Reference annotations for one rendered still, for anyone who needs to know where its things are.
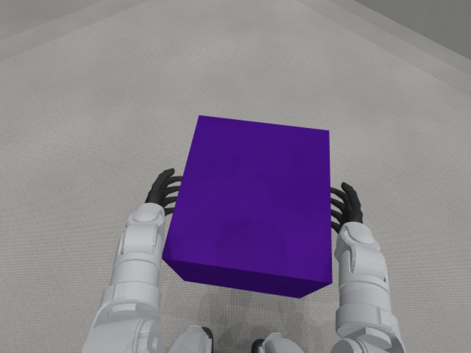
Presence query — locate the robot shin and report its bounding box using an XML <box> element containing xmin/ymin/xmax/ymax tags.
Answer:
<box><xmin>186</xmin><ymin>325</ymin><xmax>207</xmax><ymax>335</ymax></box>
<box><xmin>263</xmin><ymin>332</ymin><xmax>282</xmax><ymax>343</ymax></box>

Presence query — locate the robot right forearm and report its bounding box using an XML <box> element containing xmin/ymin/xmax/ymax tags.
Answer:
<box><xmin>334</xmin><ymin>222</ymin><xmax>407</xmax><ymax>353</ymax></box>

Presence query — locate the robot right shin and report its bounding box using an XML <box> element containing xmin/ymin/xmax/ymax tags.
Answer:
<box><xmin>263</xmin><ymin>332</ymin><xmax>282</xmax><ymax>343</ymax></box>

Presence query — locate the carton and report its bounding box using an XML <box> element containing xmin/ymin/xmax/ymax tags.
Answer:
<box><xmin>162</xmin><ymin>115</ymin><xmax>333</xmax><ymax>299</ymax></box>

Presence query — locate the right robot upper arm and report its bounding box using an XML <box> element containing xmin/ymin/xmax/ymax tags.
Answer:
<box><xmin>330</xmin><ymin>338</ymin><xmax>389</xmax><ymax>353</ymax></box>

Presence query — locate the left robot upper arm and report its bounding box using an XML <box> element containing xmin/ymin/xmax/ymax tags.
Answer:
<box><xmin>82</xmin><ymin>317</ymin><xmax>165</xmax><ymax>353</ymax></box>

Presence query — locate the robot left forearm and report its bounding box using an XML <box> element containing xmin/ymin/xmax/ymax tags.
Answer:
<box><xmin>81</xmin><ymin>203</ymin><xmax>166</xmax><ymax>353</ymax></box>

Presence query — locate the right robot hand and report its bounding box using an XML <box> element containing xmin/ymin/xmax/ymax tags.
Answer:
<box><xmin>330</xmin><ymin>182</ymin><xmax>363</xmax><ymax>234</ymax></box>

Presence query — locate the left robot hand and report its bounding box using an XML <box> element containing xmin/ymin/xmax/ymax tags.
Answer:
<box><xmin>144</xmin><ymin>168</ymin><xmax>183</xmax><ymax>216</ymax></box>

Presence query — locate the robot left shin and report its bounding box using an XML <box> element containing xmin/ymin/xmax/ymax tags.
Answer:
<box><xmin>186</xmin><ymin>325</ymin><xmax>207</xmax><ymax>335</ymax></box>

